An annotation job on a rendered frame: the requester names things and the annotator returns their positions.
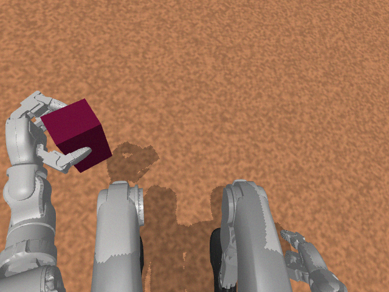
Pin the carton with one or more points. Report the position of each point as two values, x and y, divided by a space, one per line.
76 126

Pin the right robot hand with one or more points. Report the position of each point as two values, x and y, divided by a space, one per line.
308 259

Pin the left robot hand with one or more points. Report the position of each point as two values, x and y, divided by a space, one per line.
26 141

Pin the right robot foot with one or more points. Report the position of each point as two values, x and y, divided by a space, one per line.
215 260

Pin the left robot arm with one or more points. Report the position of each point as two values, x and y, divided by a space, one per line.
29 261

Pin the right robot arm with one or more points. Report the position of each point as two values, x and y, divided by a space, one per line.
322 280

